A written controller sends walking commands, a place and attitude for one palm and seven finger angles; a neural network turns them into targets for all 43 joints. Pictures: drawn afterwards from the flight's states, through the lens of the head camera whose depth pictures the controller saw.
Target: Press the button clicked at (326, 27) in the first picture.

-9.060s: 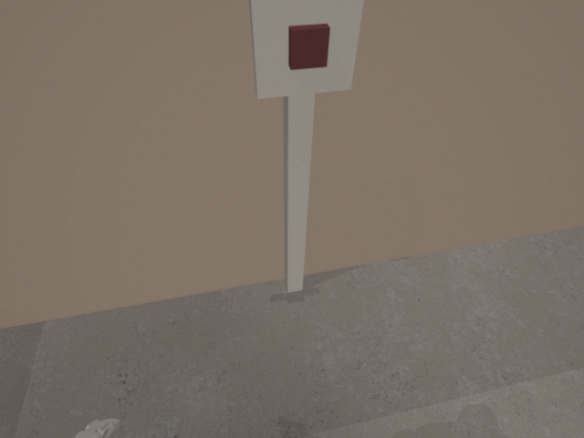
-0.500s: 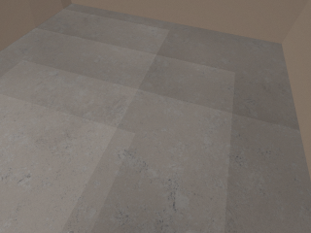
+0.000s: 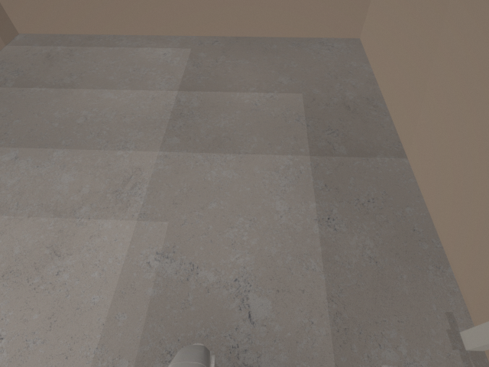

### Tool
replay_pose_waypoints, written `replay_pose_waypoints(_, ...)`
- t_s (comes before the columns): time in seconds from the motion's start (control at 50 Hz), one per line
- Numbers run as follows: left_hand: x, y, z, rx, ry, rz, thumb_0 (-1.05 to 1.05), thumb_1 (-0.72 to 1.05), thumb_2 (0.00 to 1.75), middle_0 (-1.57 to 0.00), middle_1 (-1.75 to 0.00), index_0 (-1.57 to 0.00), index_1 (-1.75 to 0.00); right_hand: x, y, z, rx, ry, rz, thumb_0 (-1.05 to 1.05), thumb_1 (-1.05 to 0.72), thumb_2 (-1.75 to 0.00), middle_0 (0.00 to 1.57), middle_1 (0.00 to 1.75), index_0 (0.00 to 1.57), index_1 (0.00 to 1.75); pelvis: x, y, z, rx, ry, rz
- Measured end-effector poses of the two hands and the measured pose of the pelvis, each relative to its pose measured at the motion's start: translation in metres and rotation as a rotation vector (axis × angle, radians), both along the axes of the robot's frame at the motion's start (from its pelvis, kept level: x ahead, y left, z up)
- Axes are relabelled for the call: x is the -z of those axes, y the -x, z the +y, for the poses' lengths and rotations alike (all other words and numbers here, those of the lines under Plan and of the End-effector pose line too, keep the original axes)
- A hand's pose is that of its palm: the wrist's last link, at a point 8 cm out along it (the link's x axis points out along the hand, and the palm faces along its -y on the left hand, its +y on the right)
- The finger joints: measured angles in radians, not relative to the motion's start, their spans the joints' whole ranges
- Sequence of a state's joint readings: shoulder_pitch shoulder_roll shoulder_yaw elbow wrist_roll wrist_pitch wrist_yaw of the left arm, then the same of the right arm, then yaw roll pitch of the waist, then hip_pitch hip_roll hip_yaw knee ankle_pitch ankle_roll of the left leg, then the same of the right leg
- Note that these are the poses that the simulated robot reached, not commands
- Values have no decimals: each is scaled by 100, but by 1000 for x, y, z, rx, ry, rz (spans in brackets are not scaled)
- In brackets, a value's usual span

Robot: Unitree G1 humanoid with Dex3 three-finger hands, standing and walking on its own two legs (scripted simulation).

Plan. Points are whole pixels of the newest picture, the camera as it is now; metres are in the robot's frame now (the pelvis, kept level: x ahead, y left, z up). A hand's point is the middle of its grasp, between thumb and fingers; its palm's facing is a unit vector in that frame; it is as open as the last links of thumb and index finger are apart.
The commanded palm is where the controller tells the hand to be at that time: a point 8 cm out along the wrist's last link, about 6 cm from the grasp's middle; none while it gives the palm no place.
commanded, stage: turn to face it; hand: left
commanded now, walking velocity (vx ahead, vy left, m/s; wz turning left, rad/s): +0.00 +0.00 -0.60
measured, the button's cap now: out of the picture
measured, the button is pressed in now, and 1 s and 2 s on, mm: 0 0 0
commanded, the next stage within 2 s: none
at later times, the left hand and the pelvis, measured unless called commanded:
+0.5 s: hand out of the picture +0.10 +0.27 -0.18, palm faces -0.24 -0.95 -0.19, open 7.4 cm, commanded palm none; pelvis -0.02 +0.08 +0.01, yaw -19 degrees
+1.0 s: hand out of the picture +0.13 +0.11 -0.15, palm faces -0.58 -0.77 -0.25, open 7.4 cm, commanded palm none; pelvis -0.07 +0.02 +0.00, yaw -37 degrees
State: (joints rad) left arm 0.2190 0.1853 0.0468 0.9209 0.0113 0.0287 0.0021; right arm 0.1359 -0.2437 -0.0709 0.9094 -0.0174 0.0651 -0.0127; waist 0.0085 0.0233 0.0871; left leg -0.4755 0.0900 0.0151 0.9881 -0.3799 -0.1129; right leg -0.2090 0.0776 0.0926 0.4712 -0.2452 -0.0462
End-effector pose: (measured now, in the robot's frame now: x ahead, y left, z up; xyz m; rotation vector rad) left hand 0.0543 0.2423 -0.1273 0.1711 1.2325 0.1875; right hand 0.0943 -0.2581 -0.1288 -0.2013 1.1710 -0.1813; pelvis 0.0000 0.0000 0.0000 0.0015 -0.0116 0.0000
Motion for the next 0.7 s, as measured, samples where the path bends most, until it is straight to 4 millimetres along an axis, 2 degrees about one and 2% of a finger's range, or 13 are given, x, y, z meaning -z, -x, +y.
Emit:
replay_pose_waypoints(0.12,20,19,30,11,21,78,1,90,90,-20,-30,-20,-30,-15,-16,24,17,43,-77,1,-91,-90,20,30,20,30,5,3,26,70,22,13)
replay_pose_waypoints(0.18,34,18,50,28,34,103,1,90,90,-20,-30,-20,-30,-21,-11,40,33,73,-115,1,-91,-90,20,30,20,30,11,6,42,106,26,12)
replay_pose_waypoints(0.3,30,-4,76,124,46,101,1,91,90,-20,-30,-20,-30,-36,29,64,102,87,-91,1,-90,-90,20,30,20,30,0,11,63,199,58,-8)
replay_pose_waypoints(0.4,23,-28,84,196,40,77,1,91,90,-20,-30,-20,-30,-36,74,77,207,75,-53,1,-90,-90,20,30,20,30,-6,13,74,262,72,-6)
replay_pose_waypoints(0.48,19,-49,77,266,35,61,1,91,90,-20,-30,-19,-30,-29,118,86,310,56,-5,1,-90,-90,20,30,20,30,-6,16,77,318,70,-4)
replay_pose_waypoints(0.54,16,-65,64,327,34,47,1,91,90,-20,-30,-19,-30,-22,156,92,388,35,46,1,-90,-90,20,30,20,30,-5,21,77,361,62,-1)
replay_pose_waypoints(0.62,11,-87,34,425,36,21,1,91,90,-20,-30,-19,-30,-12,206,97,491,2,116,1,-90,-90,20,30,20,30,-3,29,72,419,47,4)
replay_pose_waypoints(0.7,5,-108,-6,530,33,-25,1,91,90,-20,-30,-19,-30,1,254,99,582,-36,174,1,-90,-90,20,30,20,30,1,39,62,474,28,11)
